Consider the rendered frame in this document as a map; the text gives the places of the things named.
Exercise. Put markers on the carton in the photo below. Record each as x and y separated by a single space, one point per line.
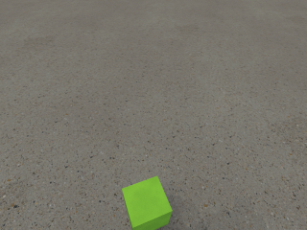
147 205

